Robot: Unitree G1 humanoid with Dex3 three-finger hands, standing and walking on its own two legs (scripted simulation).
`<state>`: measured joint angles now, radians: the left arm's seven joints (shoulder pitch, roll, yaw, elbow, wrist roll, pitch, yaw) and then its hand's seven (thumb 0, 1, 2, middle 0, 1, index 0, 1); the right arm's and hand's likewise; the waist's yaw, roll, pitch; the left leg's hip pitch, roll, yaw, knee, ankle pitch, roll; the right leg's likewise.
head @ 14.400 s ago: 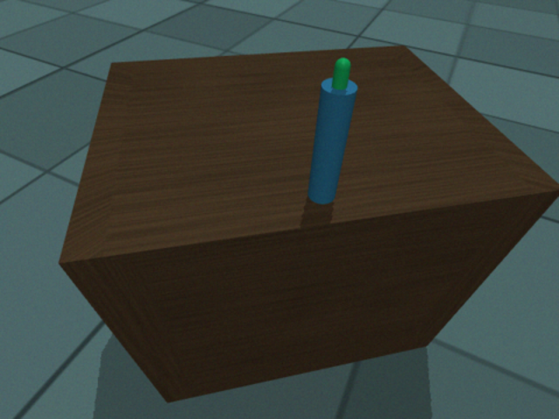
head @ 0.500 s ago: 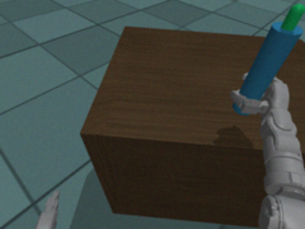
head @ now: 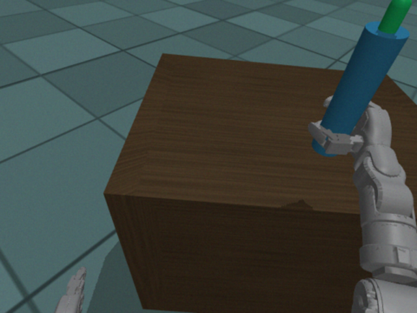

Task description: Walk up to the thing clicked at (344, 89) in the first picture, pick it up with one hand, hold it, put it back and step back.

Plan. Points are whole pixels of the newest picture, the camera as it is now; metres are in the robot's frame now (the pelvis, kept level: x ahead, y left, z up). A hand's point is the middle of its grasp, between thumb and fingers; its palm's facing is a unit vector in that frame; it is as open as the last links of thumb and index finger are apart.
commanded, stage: lift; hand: right
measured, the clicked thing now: (355, 89) +0.40 -0.19 +0.29
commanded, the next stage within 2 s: hold in 0.88 s
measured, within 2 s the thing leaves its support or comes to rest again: neither
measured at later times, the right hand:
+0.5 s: hand (353, 116) +0.35 -0.18 +0.28, palm faces +0.18 +0.98 -0.03, open 7.9 cm
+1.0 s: hand (374, 106) +0.32 -0.18 +0.31, palm faces +0.18 +0.98 -0.02, open 7.9 cm
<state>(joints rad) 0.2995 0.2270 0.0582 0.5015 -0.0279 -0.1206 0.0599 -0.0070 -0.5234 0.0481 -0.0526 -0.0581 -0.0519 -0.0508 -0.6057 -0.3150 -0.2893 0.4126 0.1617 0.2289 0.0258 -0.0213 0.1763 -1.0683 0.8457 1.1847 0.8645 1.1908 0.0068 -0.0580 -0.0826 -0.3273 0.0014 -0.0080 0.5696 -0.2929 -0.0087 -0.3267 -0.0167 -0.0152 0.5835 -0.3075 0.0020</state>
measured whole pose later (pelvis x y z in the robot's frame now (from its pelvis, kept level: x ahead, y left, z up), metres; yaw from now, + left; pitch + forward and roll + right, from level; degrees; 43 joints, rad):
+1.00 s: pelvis -0.02 +0.01 +0.00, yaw -2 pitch -3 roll +0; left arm 0.26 0.27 0.06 0.62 -0.05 -0.21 0.06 -0.01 -0.54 0.06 -0.04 -0.04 -0.04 -0.04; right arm -0.63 -0.33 -0.33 -0.05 0.22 0.78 0.01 -0.02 0.19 -1.08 0.85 1.18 0.87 1.19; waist -0.02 -0.09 -0.08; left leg -0.23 0.02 0.02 0.55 -0.27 0.00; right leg -0.23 0.00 0.02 0.54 -0.26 0.01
